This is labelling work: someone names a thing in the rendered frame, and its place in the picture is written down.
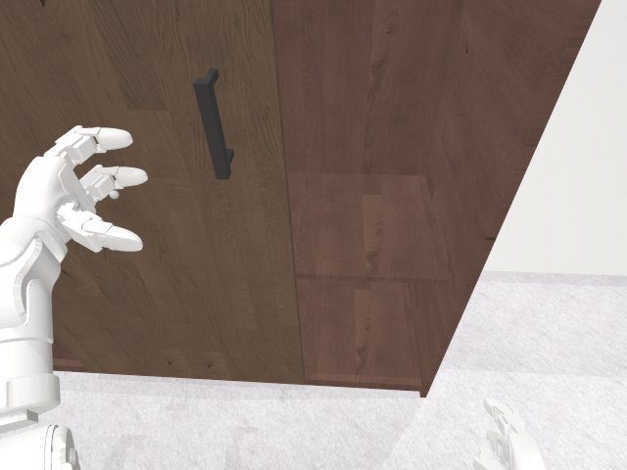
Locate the wardrobe door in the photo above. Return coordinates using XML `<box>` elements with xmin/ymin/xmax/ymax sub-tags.
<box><xmin>52</xmin><ymin>333</ymin><xmax>77</xmax><ymax>359</ymax></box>
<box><xmin>0</xmin><ymin>0</ymin><xmax>305</xmax><ymax>384</ymax></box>

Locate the right robot hand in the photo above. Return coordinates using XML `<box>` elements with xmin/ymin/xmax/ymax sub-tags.
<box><xmin>473</xmin><ymin>397</ymin><xmax>549</xmax><ymax>470</ymax></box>

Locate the left robot hand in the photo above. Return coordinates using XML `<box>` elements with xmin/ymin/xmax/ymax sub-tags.
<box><xmin>13</xmin><ymin>125</ymin><xmax>148</xmax><ymax>253</ymax></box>

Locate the robot left forearm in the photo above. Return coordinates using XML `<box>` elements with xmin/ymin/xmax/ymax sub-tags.
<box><xmin>0</xmin><ymin>216</ymin><xmax>68</xmax><ymax>434</ymax></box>

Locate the handle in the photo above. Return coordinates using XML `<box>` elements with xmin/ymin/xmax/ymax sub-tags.
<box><xmin>193</xmin><ymin>69</ymin><xmax>234</xmax><ymax>179</ymax></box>

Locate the left robot upper arm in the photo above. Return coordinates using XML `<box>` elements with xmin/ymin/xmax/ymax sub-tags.
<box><xmin>0</xmin><ymin>425</ymin><xmax>80</xmax><ymax>470</ymax></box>

